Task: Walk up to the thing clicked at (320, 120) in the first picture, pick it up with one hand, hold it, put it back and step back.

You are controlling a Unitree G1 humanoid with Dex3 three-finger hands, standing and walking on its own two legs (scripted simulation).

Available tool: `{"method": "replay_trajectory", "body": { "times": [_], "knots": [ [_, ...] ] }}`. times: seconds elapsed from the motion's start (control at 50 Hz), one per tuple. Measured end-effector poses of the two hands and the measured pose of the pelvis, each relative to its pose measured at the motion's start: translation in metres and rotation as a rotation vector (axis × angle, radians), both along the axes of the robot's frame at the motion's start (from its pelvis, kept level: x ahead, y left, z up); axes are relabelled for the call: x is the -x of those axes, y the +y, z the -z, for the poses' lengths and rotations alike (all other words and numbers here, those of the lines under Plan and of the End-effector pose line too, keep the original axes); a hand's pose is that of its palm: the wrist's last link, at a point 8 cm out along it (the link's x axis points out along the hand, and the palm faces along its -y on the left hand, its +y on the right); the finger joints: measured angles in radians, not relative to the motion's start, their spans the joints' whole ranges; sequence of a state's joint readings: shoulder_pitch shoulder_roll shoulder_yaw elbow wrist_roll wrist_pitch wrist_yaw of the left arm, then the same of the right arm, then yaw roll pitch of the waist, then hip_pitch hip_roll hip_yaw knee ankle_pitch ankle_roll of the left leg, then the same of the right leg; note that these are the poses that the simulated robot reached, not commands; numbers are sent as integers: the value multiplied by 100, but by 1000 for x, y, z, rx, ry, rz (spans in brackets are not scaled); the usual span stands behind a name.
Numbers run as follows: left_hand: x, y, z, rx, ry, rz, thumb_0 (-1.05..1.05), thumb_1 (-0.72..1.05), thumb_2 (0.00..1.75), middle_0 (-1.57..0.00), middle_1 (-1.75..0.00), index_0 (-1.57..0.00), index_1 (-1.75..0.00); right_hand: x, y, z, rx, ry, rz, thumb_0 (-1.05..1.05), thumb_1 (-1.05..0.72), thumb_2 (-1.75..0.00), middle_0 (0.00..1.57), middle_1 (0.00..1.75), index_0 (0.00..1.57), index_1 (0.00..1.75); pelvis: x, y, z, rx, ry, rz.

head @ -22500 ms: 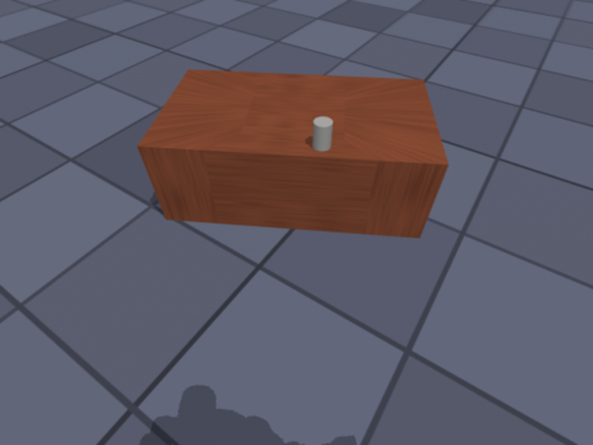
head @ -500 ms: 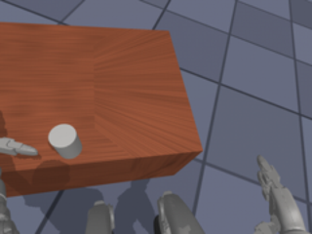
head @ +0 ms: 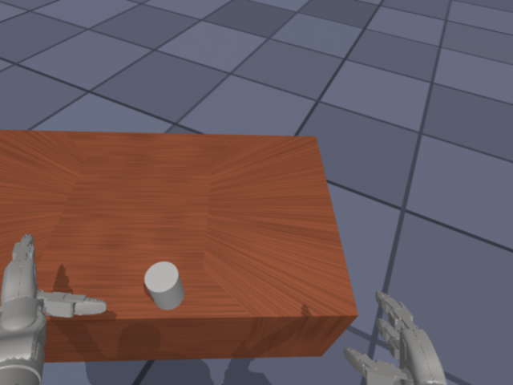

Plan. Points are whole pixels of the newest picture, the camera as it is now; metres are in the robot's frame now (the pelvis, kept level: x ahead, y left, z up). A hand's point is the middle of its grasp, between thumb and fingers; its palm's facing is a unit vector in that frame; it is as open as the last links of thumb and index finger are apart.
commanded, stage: home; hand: left
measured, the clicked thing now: (165, 286) +0.40 +0.20 -0.24
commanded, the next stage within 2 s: none
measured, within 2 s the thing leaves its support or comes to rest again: neither
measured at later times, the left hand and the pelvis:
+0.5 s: hand out of the picture +0.16 +0.16 -0.05, palm faces +0.12 -0.97 -0.23, open 17.3 cm; pelvis +0.00 -0.02 +0.01, yaw +1 degrees
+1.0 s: hand out of the picture +0.17 +0.17 -0.04, palm faces +0.12 -0.96 -0.24, open 17.5 cm; pelvis +0.00 -0.02 +0.01, yaw +0 degrees
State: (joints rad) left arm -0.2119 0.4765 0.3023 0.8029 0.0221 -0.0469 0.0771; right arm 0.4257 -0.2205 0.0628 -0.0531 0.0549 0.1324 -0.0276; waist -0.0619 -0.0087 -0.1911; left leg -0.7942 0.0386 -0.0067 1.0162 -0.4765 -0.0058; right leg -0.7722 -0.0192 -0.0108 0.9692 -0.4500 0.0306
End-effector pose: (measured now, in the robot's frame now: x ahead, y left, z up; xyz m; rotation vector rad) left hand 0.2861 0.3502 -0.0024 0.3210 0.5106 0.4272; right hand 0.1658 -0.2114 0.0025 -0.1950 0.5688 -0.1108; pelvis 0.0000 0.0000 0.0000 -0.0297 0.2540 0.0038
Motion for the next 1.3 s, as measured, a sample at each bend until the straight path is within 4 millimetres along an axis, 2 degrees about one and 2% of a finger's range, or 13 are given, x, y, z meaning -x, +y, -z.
{"method": "replay_trajectory", "body": {
  "times": [0.12,0.18,0.26,0.4,0.48,0.74,0.84,0.96,1.3],
  "knots": [
    [41,-49,24,102,62,74,-1,-46,9,-7,-6,-6,-6,15,-18,15,30,125,50,0,-60,-73,17,25,17,25,-3,-2,-7,-2,-37,-5],
    [60,-75,25,133,62,115,-1,-46,9,-7,-6,-6,-6,19,-17,16,25,141,50,1,-67,-77,18,26,18,26,-3,-3,-10,-6,-57,-1],
    [85,-103,18,165,55,156,-1,-48,9,-7,-6,-6,-6,13,-15,15,12,111,57,1,-74,-81,18,27,18,27,-3,-5,-13,-12,-78,1],
    [131,-132,13,202,90,172,-1,-51,7,-7,-6,-6,-6,2,-19,13,-8,53,67,1,-83,-86,19,29,19,29,-6,-10,-13,-24,-95,-2],
    [145,-140,19,213,121,167,-1,-51,7,-7,-6,-6,-6,3,-24,14,-3,44,63,1,-86,-88,20,29,20,29,-3,-14,-11,-31,-102,-6],
    [135,-147,11,191,66,192,-1,-52,6,-6,-5,-5,-5,22,-34,16,7,53,87,1,-89,-90,20,30,20,30,4,-20,-10,-38,-104,0],
    [140,-148,15,203,77,191,-1,-53,6,-6,-5,-5,-5,19,-31,15,3,44,87,2,-89,-90,20,30,20,30,5,-19,-9,-38,-106,4],
    [143,-140,15,193,80,177,-1,-54,5,-6,-5,-5,-5,15,-29,12,14,30,80,1,-90,-90,20,30,20,30,5,-16,-8,-35,-105,0],
    [134,-131,15,197,73,183,-1,-54,5,-6,-5,-5,-5,14,-20,14,19,41,86,1,-90,-90,20,30,20,30,-1,-6,-8,-27,-98,5]
  ]
}}
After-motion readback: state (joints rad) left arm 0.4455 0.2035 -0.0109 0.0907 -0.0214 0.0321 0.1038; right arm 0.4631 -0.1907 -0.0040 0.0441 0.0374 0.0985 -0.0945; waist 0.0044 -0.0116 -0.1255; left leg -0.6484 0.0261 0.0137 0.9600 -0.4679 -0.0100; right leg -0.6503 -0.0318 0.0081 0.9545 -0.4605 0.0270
